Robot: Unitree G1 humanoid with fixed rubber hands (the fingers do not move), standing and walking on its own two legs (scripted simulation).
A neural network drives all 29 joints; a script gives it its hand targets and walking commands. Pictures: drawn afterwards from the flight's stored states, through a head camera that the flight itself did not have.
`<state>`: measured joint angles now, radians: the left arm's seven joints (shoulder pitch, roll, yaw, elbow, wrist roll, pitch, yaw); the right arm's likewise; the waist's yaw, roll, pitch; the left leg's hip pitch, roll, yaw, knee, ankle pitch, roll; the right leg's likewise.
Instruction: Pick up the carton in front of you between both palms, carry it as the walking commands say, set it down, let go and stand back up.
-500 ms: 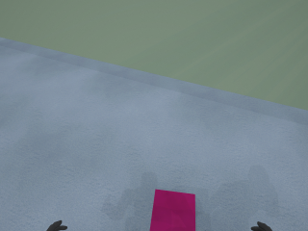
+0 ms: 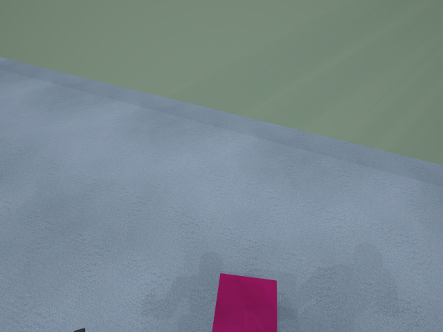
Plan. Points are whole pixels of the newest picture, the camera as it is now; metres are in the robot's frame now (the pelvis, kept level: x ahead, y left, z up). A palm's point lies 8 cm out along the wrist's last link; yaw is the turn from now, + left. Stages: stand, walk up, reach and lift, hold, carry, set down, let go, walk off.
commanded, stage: stand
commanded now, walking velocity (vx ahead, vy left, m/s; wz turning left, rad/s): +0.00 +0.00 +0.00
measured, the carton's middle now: (244, 316) +0.36 -0.06 -0.65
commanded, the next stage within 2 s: none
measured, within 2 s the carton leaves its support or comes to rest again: neither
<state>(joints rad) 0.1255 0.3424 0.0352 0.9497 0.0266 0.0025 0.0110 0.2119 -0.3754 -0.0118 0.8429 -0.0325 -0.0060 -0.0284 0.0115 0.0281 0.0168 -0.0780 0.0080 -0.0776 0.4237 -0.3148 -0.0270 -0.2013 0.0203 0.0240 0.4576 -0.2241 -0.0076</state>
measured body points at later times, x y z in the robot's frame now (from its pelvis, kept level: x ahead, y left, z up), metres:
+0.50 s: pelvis -0.01 +0.00 +0.00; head -0.01 -0.01 +0.45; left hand +0.10 +0.32 -0.11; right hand +0.08 -0.31 -0.12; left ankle -0.05 +0.14 -0.74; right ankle +0.01 -0.12 -0.74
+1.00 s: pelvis -0.01 +0.00 +0.00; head -0.01 +0.00 +0.45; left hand +0.09 +0.32 -0.11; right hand +0.07 -0.31 -0.12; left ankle -0.05 +0.14 -0.74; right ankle +0.01 -0.12 -0.74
